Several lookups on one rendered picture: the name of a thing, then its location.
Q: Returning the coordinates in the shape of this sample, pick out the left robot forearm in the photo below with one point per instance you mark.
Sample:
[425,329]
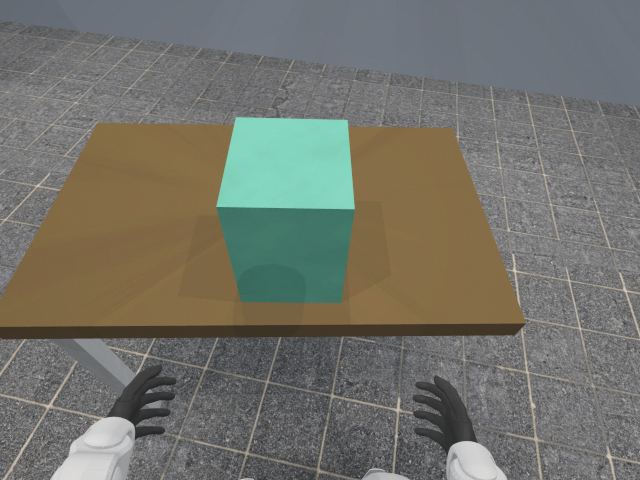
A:
[102,453]

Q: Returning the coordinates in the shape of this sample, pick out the robot right hand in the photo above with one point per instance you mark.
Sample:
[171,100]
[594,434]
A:
[454,422]

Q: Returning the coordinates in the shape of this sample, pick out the table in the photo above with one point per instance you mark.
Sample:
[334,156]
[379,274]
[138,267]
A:
[133,247]

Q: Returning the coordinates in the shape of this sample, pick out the right robot forearm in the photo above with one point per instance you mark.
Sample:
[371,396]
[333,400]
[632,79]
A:
[469,460]

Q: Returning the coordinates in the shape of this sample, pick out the robot left hand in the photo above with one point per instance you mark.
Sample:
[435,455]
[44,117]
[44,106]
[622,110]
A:
[133,398]

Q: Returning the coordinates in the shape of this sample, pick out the carton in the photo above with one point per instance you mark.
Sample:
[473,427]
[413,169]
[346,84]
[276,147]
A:
[286,208]

